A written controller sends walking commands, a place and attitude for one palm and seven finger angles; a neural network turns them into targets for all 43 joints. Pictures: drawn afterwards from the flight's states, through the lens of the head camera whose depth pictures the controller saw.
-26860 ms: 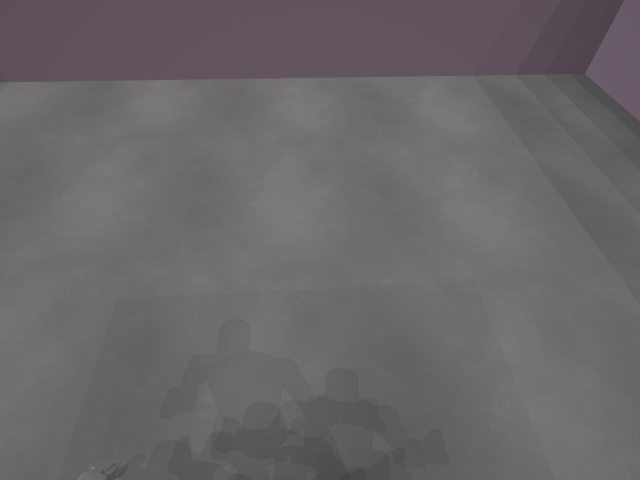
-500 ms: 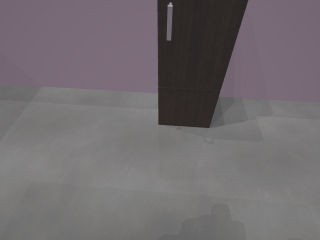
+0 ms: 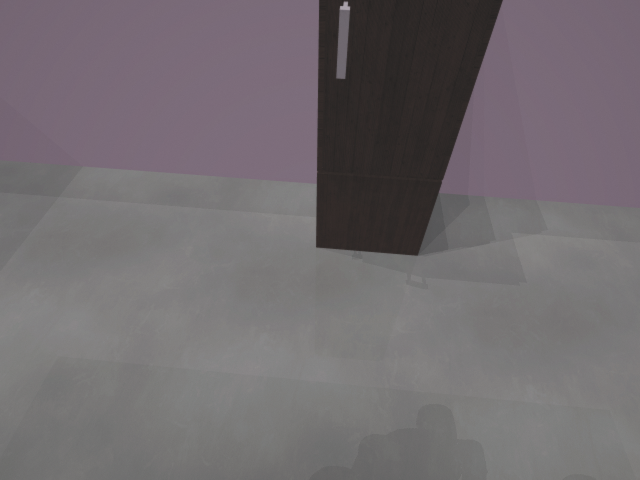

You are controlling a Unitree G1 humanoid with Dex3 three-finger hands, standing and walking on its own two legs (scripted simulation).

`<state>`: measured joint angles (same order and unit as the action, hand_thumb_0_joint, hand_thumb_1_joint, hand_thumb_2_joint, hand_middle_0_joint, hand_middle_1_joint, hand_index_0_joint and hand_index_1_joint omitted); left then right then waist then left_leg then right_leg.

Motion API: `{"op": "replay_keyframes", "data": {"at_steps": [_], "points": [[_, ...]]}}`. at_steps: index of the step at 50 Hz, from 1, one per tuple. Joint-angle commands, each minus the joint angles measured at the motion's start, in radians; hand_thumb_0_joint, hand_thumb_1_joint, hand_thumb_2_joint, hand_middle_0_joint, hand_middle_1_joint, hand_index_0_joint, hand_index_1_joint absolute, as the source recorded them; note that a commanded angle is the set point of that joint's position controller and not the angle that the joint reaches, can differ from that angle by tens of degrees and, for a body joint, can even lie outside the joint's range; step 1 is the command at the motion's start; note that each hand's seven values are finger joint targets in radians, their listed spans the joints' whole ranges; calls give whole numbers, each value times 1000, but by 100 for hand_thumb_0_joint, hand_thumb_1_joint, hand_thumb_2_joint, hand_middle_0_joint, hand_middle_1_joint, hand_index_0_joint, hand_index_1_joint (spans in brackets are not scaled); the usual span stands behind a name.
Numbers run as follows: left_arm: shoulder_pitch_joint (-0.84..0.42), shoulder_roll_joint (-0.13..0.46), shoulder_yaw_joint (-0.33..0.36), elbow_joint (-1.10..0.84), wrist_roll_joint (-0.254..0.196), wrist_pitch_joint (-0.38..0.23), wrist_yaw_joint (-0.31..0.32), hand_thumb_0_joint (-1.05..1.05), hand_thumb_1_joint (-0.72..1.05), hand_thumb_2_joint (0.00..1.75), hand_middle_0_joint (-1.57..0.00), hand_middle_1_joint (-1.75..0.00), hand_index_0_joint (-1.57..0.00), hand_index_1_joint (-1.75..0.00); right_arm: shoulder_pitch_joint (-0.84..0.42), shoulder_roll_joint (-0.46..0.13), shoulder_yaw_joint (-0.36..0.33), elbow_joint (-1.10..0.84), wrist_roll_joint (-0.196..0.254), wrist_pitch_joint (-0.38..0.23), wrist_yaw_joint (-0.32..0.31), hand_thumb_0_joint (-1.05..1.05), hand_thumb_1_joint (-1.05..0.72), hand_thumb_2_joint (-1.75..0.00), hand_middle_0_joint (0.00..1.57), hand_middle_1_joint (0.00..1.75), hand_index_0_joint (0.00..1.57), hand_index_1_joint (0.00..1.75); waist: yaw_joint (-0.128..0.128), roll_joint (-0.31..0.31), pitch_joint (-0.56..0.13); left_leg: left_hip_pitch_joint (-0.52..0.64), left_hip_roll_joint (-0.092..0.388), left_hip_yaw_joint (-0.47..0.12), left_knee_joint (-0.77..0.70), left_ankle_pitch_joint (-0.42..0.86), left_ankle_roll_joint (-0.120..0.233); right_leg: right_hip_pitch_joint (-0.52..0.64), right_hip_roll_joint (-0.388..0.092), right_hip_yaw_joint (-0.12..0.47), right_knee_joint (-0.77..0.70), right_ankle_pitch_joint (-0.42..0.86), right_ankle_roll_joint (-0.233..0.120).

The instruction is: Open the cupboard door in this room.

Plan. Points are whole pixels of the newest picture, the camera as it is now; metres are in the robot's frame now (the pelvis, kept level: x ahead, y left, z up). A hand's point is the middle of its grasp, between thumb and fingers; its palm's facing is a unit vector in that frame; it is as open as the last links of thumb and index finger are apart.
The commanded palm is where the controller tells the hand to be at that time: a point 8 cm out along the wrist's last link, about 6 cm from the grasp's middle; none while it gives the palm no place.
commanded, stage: look at it before walking up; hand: left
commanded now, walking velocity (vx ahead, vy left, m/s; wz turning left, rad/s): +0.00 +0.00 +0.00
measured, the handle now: (343, 40) +1.04 +0.01 +0.08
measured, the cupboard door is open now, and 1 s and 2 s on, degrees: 0 0 0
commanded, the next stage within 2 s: walk to a spot facing it in 0.18 s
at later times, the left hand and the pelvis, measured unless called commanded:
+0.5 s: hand out of the picture +0.01 +0.18 -0.19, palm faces -0.03 -0.98 -0.19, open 7.3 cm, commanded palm none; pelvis +0.00 +0.01 -0.01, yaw -5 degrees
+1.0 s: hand out of the picture +0.08 +0.16 -0.16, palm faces -0.24 -0.94 -0.23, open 7.4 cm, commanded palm none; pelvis +0.03 -0.02 +0.00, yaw -20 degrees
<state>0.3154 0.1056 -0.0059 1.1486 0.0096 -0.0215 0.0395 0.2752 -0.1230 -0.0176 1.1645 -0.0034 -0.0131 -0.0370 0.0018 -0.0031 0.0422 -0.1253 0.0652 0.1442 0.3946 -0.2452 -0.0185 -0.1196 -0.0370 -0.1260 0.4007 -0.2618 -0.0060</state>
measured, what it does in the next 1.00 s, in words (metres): lifts its left foot, turning right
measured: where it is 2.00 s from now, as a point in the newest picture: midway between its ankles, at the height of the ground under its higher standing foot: outside the picture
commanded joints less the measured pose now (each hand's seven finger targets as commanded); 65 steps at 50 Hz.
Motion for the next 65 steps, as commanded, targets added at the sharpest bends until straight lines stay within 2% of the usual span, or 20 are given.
{"op": "replay_keyframes", "data": {"at_steps": [1, 19, 23, 25, 27, 31, 32, 33, 34, 36, 39, 50, 54, 56, 57, 58, 59, 60, 62, 65], "points": [[80, 98, 16, -23, -1, -8, 6, 0, 90, 90, -20, -30, -20, -30, 76, -75, -8, -22, -3, -13, 0, 0, -90, -90, 20, 30, 20, 30, 0, -20, 41, 1, 71, -93, -58, 169, 32, -54, -104, 103, -80, 233, -10], [11, 145, 51, -65, 4, 24, -2, 0, 90, 90, -20, -30, -20, -30, 60, -112, -34, -44, -7, 4, -10, 0, -90, -90, 20, 30, 20, 30, -6, 4, 46, 13, 108, -52, 16, 203, 33, -128, -88, 130, 23, 295, -17], [-27, 153, 78, -126, 11, 47, -17, 0, 90, 90, -20, -30, -20, -30, 20, -171, -68, -101, -11, 17, -13, 0, -90, -90, 20, 30, 20, 30, -8, 79, 28, 14, 203, -104, 0, 122, 80, -252, -33, 115, 196, 163, -9], [-51, 137, 86, -163, 16, 60, -27, 0, 90, 90, -20, -30, -20, -30, 3, -198, -83, -126, -15, 12, -13, 0, -90, -90, 20, 30, 20, 30, -11, 188, 21, -1, 322, -167, -68, 146, 159, -326, -4, 67, 439, -142, 8], [-74, 128, 95, -197, 18, 65, -32, 0, 90, 90, -20, -30, -20, -30, -22, -205, -87, -149, -20, 9, -8, 0, -90, -90, 20, 30, 20, 30, -10, 190, 5, -4, 368, -161, -69, 215, 203, -366, -29, 78, 557, -270, 10], [35, 133, 103, -191, 17, 52, -44, 0, 90, 90, -20, -30, -20, -30, -136, -230, -98, -195, -24, 14, 3, 0, -90, -90, 20, 30, 20, 30, 60, 99, -40, -81, 302, 0, 139, 238, 106, -163, -21, 30, 277, -64, 15], [84, 170, 109, -180, 19, 43, -41, 0, 90, 90, -20, -30, -20, -30, -136, -224, -98, -207, -20, 19, 6, 0, -90, -90, 20, 30, 20, 30, 83, -26, -59, -139, 245, 58, 300, 160, 52, -69, -29, 57, 120, 134, 5], [111, 276, 124, -178, 28, 26, -30, 0, 90, 90, -20, -30, -20, -30, -123, -152, -84, -246, -14, 24, 13, 0, -90, -90, 20, 30, 20, 30, 92, -350, -56, -365, 92, 107, 560, -238, -24, 40, -241, 413, -34, 380, -70], [128, 304, 119, -181, 5, 28, -22, 0, 90, 90, -20, -30, -20, -30, -166, -145, -72, -289, -8, 36, 14, 0, -90, -90, 20, 30, 20, 30, 104, -322, -43, -437, 13, -21, 707, -421, -40, -3, -337, 561, -103, 448, -174], [60, 296, 125, -207, 8, 25, -14, 0, 90, 90, -20, -30, -20, -30, -223, -159, -71, -308, -15, 40, 15, 0, -90, -90, 20, 30, 20, 30, 80, -235, 14, -543, 34, -151, 818, -303, -33, -12, -306, 627, -151, 127, -180], [2, 264, 116, -232, 8, 7, -23, 0, 90, 90, -20, -30, -20, -30, -206, -181, -70, -292, -27, 23, 31, 0, -90, -90, 20, 30, 20, 30, 48, -84, -38, -504, 50, -140, 765, -146, -49, 25, -226, 483, -114, 83, -171], [87, 289, 113, -229, 14, -20, -42, 0, 90, 90, -20, -30, -20, -30, -322, -181, -54, -380, -18, 1, 47, 0, -90, -90, 20, 30, 20, 30, 76, -137, 0, -502, 12, -129, 517, -81, -65, 54, -174, 490, -141, 118, -190], [28, 320, 123, -243, 16, -13, -40, 0, 90, 90, -20, -30, -20, -30, -301, -176, -49, -397, -8, -18, 44, 0, -90, -90, 20, 30, 20, 30, 57, -140, -18, -310, -25, -115, 300, -109, -50, -21, -164, 490, -82, 194, -178], [-40, 324, 127, -254, 8, -6, -42, 0, 90, 90, -20, -30, -20, -30, -175, -195, -53, -359, -6, -30, 33, 0, -90, -90, 20, 30, 20, 30, -5, -134, -49, -80, -47, -94, 118, 7, -49, -128, -107, 440, 8, 192, -128], [-56, 291, 121, -261, 5, -4, -45, 0, 90, 90, -20, -30, -20, -30, -76, -236, -61, -326, -6, -37, 21, 0, -90, -90, 20, 30, 20, 30, -45, -45, -78, 116, -7, -122, 22, 35, -35, -247, -46, 397, 124, 160, -88], [-22, 227, 109, -274, -6, 1, -52, 0, 90, 90, -20, -30, -20, -30, 32, -337, -80, -300, -18, -46, 12, 0, -90, -90, 20, 30, 20, 30, -80, 214, -156, 318, 235, -383, -47, -28, 34, -429, 80, 284, 364, -88, -33], [-18, 194, 99, -296, -4, -4, -57, 0, 90, 90, -20, -30, -20, -30, 108, -396, -89, -296, -22, -33, 13, 0, -90, -90, 20, 30, 20, 30, -88, 332, -167, 318, 456, -574, -96, 37, 132, -549, 96, 162, 611, -394, 10], [-44, 218, 102, -294, 6, -2, -58, 0, 90, 90, -20, -30, -20, -30, 70, -366, -79, -307, -21, -24, 18, 0, -90, -90, 20, 30, 20, 30, -85, 224, -123, 188, 472, -566, -123, -15, 177, -545, 43, 173, 727, -394, 14], [-97, 231, 112, -286, 13, 12, -72, 0, 90, 90, -20, -30, -20, -30, -29, -285, -58, -325, -21, -22, 16, 0, -90, -90, 20, 30, 20, 30, -36, 203, 14, -4, 377, -440, -147, 14, 164, -534, -21, 151, 821, -271, 30], [-74, 189, 104, -279, 13, 38, -84, 0, 90, 90, -20, -30, -20, -30, -47, -233, -49, -310, -21, -33, 10, 0, -90, -90, 20, 30, 20, 30, 6, 156, 1, -13, 285, -184, -104, 328, 135, -485, -43, 112, 808, -129, 56]]}}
